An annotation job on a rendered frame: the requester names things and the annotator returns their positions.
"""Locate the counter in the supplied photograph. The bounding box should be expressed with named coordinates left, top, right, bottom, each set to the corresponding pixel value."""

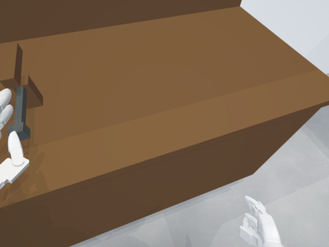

left=0, top=0, right=329, bottom=247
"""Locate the robot right hand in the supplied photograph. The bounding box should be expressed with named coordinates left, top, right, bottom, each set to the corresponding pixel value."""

left=240, top=196, right=281, bottom=247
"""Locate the robot left hand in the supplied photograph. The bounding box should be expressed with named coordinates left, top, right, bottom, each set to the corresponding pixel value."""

left=0, top=89, right=29, bottom=190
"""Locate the tap lever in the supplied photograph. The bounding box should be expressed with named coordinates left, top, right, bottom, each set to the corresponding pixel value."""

left=7, top=86, right=30, bottom=141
